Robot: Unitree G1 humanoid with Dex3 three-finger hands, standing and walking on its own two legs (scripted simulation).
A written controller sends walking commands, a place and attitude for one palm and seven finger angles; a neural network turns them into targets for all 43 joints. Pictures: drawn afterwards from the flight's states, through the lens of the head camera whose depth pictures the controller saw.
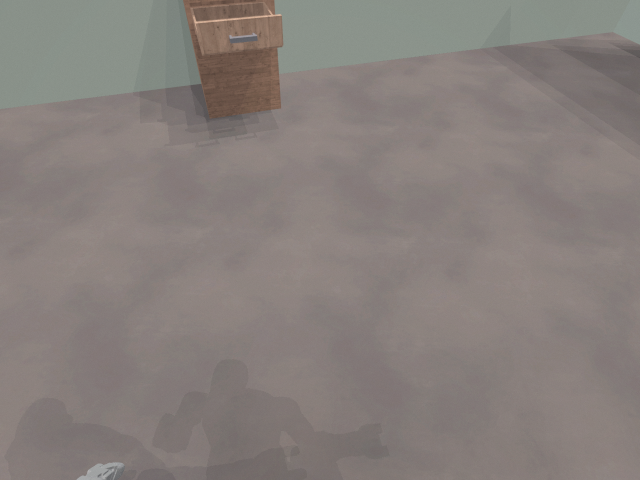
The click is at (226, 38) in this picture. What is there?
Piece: drawer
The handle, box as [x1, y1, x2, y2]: [229, 33, 257, 42]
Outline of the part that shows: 257,39 254,33 252,33 251,35 233,37 229,35 230,42 240,42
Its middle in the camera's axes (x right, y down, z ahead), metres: -0.36 -0.92 +1.77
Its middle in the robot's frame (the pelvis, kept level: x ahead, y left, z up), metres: +1.91 +0.45 -0.22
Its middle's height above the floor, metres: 0.55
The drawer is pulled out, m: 0.26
